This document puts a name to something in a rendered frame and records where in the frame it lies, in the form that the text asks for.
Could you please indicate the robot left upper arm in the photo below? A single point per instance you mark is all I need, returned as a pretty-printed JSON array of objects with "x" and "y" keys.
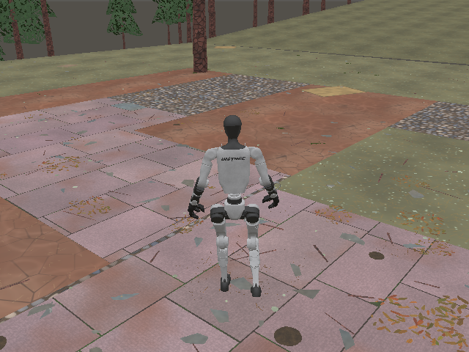
[{"x": 206, "y": 166}]

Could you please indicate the robot thigh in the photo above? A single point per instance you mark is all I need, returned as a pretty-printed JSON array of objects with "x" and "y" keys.
[
  {"x": 217, "y": 215},
  {"x": 252, "y": 222}
]

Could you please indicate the robot left hand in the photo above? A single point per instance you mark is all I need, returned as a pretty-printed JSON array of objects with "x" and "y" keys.
[{"x": 196, "y": 208}]

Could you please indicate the right robot forearm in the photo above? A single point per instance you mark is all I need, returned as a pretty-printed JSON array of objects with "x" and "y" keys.
[{"x": 271, "y": 190}]

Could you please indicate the left robot forearm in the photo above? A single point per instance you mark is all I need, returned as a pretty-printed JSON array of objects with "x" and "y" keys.
[{"x": 197, "y": 193}]

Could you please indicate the robot right upper arm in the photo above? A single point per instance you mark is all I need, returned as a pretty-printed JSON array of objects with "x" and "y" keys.
[{"x": 261, "y": 166}]

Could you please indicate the right robot thigh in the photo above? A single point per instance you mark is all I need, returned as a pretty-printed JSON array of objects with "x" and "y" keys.
[{"x": 252, "y": 222}]

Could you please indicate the left robot thigh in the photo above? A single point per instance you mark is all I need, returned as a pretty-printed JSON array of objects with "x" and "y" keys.
[{"x": 217, "y": 215}]

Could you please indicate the robot right hand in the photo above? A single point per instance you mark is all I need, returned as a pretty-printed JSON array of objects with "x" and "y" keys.
[{"x": 268, "y": 198}]

